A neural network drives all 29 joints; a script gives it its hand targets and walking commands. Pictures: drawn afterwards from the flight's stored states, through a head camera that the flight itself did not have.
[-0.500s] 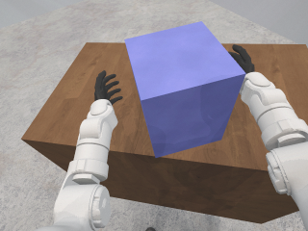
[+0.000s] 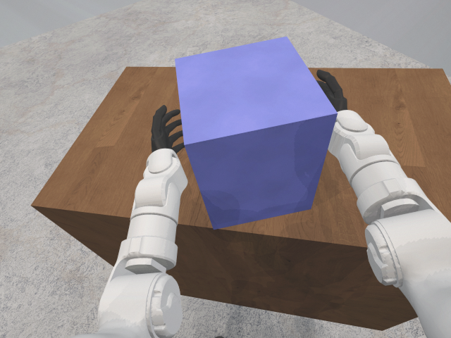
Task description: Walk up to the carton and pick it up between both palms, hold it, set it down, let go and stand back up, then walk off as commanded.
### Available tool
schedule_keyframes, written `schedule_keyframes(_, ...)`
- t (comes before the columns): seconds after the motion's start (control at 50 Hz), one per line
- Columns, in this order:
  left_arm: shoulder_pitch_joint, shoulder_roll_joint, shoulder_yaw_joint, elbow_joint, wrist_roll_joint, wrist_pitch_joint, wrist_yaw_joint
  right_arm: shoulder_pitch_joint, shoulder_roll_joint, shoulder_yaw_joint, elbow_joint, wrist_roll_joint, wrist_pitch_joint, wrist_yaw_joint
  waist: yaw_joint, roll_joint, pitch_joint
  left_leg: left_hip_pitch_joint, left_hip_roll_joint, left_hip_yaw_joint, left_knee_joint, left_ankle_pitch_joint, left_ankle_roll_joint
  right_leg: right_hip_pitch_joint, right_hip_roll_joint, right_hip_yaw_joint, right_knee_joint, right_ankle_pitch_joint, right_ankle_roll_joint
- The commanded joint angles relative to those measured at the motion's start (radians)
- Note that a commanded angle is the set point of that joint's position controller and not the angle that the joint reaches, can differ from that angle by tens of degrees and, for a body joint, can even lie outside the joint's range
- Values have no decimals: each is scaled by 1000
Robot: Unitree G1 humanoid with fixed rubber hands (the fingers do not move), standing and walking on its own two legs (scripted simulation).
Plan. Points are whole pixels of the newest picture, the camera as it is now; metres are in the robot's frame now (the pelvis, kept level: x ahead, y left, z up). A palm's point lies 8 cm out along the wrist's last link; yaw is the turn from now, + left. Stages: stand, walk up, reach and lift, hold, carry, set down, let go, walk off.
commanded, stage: reach and lift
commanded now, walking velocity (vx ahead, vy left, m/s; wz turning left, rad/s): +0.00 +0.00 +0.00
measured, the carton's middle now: (247, 139) +0.46 +0.07 +0.09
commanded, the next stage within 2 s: none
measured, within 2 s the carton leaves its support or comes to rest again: leaves its support in 1.10 s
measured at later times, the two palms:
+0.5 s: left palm (163, 151) +0.39 +0.21 +0.12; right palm (328, 116) +0.49 -0.07 +0.13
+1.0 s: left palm (159, 153) +0.39 +0.21 +0.12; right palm (324, 114) +0.49 -0.06 +0.14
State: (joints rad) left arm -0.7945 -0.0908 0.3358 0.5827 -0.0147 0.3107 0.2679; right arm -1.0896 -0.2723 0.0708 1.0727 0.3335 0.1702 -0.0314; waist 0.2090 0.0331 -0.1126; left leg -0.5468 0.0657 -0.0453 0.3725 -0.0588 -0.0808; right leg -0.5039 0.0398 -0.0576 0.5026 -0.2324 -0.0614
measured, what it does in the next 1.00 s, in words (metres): stands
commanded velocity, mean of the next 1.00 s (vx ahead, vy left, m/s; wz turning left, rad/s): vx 0.00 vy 0.00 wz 0.00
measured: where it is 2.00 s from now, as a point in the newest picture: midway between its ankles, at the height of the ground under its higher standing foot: outside the picture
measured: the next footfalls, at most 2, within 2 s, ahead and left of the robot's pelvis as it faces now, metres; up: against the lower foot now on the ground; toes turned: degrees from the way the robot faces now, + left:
none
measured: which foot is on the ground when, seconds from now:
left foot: down 0.00-1.00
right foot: down 0.00-1.00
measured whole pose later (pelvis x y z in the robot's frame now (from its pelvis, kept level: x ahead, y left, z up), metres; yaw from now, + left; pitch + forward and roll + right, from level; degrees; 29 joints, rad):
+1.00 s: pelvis +0.01 +0.00 +0.01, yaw +0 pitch +11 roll +1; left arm -0.81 -0.22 0.63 0.59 0.30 0.20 0.14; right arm -1.06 -0.10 -0.38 1.13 -0.18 0.00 0.05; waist 0.20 0.00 -0.11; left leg -0.46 0.07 -0.04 0.29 -0.04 -0.08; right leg -0.43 0.04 -0.06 0.45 -0.22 -0.06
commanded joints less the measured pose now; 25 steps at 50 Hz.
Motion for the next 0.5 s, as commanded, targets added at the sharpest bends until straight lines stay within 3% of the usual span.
schedule_keyframes(0.0, -572, 93, 6, -201, 93, -77, 2, -602, 23, -108, -200, -127, -76, -14, 20, -182, -674, 315, -39, 92, 43, 247, 45, 286, 14, 55, -123, 413, 124)
schedule_keyframes(0.02, -588, 74, -25, -226, 81, -85, 5, -591, 43, -118, -186, -135, -75, -18, 3, -140, -714, 303, -41, 89, 46, 232, 46, 284, 6, 61, -122, 404, 117)
schedule_keyframes(0.04, -578, 83, 13, -177, 109, -83, 4, -584, 48, -120, -175, -136, -72, -13, 16, -157, -660, 314, -40, 88, 46, 210, 48, 276, 5, 61, -123, 376, 118)
schedule_keyframes(0.06, -585, 76, -9, -211, 84, -86, 4, -610, 40, -113, -216, -129, -85, -14, 23, -171, -707, 321, -38, 101, 53, 255, 50, 283, 13, 58, -118, 422, 126)
schedule_keyframes(0.08, -564, 72, -3, -141, 95, -75, 4, -591, 46, -131, -155, -148, -70, -25, -1, -178, -649, 315, -34, 84, 45, 261, 48, 293, 3, 60, -127, 432, 120)
schedule_keyframes(0.1, -586, 63, -27, -197, 89, -73, 3, -608, 29, -121, -162, -131, -78, -20, 3, -134, -691, 374, -36, 88, 49, 298, 37, 248, 19, 44, -137, 404, 114)
schedule_keyframes(0.14, -561, 35, -36, -202, 99, -81, 11, -593, 64, -95, -185, -126, -87, -21, 5, -131, -685, 407, -36, 80, 66, 323, 30, 236, 24, 47, -147, 403, 99)
schedule_keyframes(0.16, -549, 22, -69, -194, 92, -73, 16, -585, 32, -103, -153, -112, -86, -23, -8, -95, -672, 458, -30, 68, 68, 323, 22, 184, 30, 36, -161, 344, 92)
schedule_keyframes(0.2, -587, -12, -93, -238, 71, -83, 14, -564, 79, -125, -152, -139, -86, -15, -35, -92, -739, 489, -25, 70, 83, 359, 20, 171, 30, 38, -174, 348, 77)
schedule_keyframes(0.24, -569, 14, -47, -208, 96, -83, 8, -568, 66, -124, -170, -146, -86, -18, -3, -131, -691, 442, -34, 85, 74, 354, 30, 213, 32, 35, -163, 396, 90)
schedule_keyframes(0.26, -559, -1, -46, -185, 89, -82, -3, -534, 94, -114, -149, -146, -78, -22, -10, -142, -678, 449, -33, 79, 78, 343, 33, 215, 18, 38, -163, 401, 96)
schedule_keyframes(0.28, -551, -8, -41, -184, 100, -89, -9, -567, 102, -104, -151, -141, -83, -6, 3, -145, -679, 422, -37, 91, 65, 338, 32, 242, 25, 35, -155, 399, 97)
schedule_keyframes(0.3, -576, -21, -41, -208, 117, -98, -10, -582, 105, -137, -182, -165, -95, -7, -6, -138, -721, 469, -27, 85, 73, 353, 26, 218, 25, 23, -155, 384, 91)
schedule_keyframes(0.32, -593, -5, -14, -155, 128, -96, -14, -575, 97, -166, -107, -193, -79, -1, -12, -136, -660, 438, -30, 84, 56, 297, 35, 196, 17, 33, -173, 317, 89)
schedule_keyframes(0.34, -569, -36, -8, -162, 137, -105, -26, -572, 129, -159, -155, -210, -97, 2, 1, -151, -714, 442, -30, 86, 66, 339, 39, 228, 15, 36, -160, 394, 89)
schedule_keyframes(0.36, -575, -49, -20, -148, 136, -101, -34, -565, 154, -165, -110, -224, -91, 9, -15, -150, -654, 433, -40, 91, 61, 325, 36, 238, 6, 38, -157, 408, 95)
schedule_keyframes(0.38, -578, -60, -5, -162, 159, -111, -42, -572, 160, -190, -132, -246, -109, 19, -12, -160, -663, 439, -33, 91, 52, 313, 34, 254, 9, 20, -158, 365, 98)
schedule_keyframes(0.4, -579, -63, 29, -138, 192, -123, -60, -576, 201, -207, -123, -282, -116, 26, 2, -175, -670, 404, -39, 111, 33, 300, 47, 274, 3, 31, -156, 408, 104)
schedule_keyframes(0.42, -573, -128, 6, -165, 196, -121, -74, -586, 242, -198, -123, -284, -126, 54, 8, -159, -688, 428, -37, 109, 38, 349, 39, 291, 3, 19, -146, 430, 99)
schedule_keyframes(0.44, -574, -161, 29, -110, 244, -118, -89, -565, 299, -210, -72, -317, -129, 63, 5, -158, -639, 428, -47, 117, 32, 329, 41, 283, -5, 27, -156, 439, 105)
schedule_keyframes(0.46, -608, -266, -22, -146, 233, -131, -117, -554, 398, -234, -60, -358, -141, 96, -21, -153, -694, 448, -42, 110, 29, 361, 43, 299, -4, 9, -152, 463, 96)
schedule_keyframes(0.48, -597, -331, -9, -120, 287, -126, -148, -563, 489, -223, -62, -413, -155, 125, 4, -180, -700, 449, -45, 121, 15, 355, 51, 322, -4, 4, -157, 467, 102)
